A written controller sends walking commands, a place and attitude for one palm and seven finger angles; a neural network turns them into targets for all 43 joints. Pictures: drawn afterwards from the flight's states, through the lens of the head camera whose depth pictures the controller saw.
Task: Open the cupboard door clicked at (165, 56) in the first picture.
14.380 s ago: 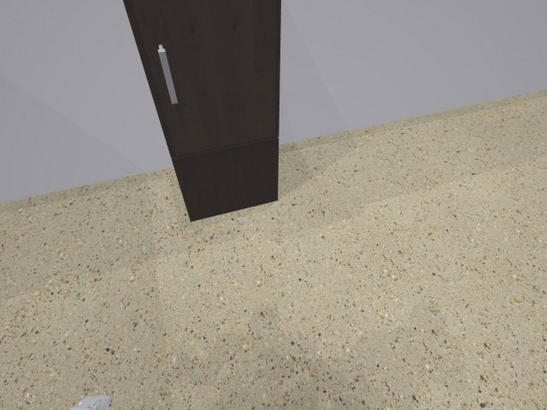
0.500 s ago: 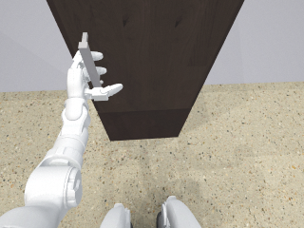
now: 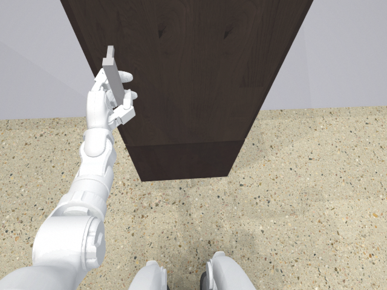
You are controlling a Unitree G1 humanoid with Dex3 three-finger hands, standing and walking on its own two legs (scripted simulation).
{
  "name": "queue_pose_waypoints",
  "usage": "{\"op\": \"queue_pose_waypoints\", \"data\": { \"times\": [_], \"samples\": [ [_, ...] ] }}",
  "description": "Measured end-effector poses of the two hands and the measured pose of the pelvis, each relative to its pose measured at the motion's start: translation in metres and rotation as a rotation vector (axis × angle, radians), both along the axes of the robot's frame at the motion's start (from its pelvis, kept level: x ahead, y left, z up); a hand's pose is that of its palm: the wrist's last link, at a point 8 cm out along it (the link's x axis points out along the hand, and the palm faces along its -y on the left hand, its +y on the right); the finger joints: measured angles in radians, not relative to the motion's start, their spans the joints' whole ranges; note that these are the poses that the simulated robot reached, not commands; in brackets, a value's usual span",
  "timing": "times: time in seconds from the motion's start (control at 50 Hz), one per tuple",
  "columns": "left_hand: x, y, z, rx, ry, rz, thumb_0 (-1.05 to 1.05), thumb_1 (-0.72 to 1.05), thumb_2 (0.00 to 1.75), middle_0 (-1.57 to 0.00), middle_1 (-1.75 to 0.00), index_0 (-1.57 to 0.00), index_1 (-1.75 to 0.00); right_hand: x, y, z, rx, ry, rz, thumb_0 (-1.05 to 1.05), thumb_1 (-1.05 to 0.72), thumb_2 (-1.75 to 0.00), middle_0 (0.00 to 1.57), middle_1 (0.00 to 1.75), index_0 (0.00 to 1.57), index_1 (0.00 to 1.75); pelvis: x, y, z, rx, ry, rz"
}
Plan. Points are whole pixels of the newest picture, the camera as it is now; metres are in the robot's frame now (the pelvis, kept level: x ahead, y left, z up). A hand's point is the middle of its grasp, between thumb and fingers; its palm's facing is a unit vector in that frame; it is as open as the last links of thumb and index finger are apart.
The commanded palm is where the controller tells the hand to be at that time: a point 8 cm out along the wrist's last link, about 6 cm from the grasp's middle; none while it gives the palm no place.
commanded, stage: pull the door open along its arc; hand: left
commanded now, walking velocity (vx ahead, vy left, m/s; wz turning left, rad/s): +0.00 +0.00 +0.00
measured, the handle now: (119, 85) +0.53 +0.13 +0.06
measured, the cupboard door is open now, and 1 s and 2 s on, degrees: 0 41 37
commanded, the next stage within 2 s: open thumb and fingers to let go in 0.96 s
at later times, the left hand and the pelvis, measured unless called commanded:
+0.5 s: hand (149, 159) +0.35 +0.07 +0.06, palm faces +0.11 -0.99 +0.08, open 6.0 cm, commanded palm +0.29 +0.12 +0.05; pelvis +0.02 +0.00 +0.02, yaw -1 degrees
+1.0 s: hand (195, 212) +0.25 -0.01 +0.07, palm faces +0.16 -0.99 -0.01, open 6.3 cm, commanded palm +0.20 +0.03 +0.05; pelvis +0.03 -0.07 +0.02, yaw +2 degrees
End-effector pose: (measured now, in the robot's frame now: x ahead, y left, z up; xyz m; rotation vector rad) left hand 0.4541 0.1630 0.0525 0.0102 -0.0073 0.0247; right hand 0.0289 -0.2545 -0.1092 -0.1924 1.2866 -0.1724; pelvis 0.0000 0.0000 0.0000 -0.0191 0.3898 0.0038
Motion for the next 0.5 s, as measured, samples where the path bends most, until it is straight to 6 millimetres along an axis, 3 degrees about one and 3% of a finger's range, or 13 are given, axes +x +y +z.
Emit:
{"op": "queue_pose_waypoints", "data": {
  "times": [0.14,0.24,0.36,0.5],
  "samples": [
    [-0.005,0.000,0.000,0.002,-0.002,-0.015,0.00,0.76,0.80,-0.36,-1.35,-0.34,-1.35,0.004,0.001,0.002,0.007,-0.018,-0.013,0.01,-0.91,-0.90,0.20,0.30,0.20,0.30,0.001,0.000,0.002,0.004,-0.005,-0.013],
    [-0.024,-0.002,0.000,-0.004,-0.003,-0.030,0.00,0.76,0.78,-0.35,-1.34,-0.33,-1.34,0.014,0.003,0.007,0.028,-0.048,-0.020,0.01,-0.91,-0.90,0.20,0.30,0.20,0.30,0.006,-0.001,0.007,0.009,-0.017,-0.024],
    [-0.065,-0.012,0.000,-0.015,-0.001,-0.064,0.00,0.75,0.76,-0.33,-1.32,-0.32,-1.32,0.041,0.006,0.016,0.050,-0.123,-0.001,0.01,-0.91,-0.90,0.20,0.30,0.20,0.30,0.012,-0.002,0.015,0.014,-0.043,-0.028],
    [-0.127,-0.045,0.000,-0.095,0.013,0.082,0.02,0.72,0.75,-0.31,-1.31,-0.34,-1.29,0.100,0.014,0.024,0.072,-0.271,0.096,0.01,-0.91,-0.90,0.20,0.30,0.20,0.29,0.017,-0.004,0.017,0.017,-0.073,-0.018]
  ]
}}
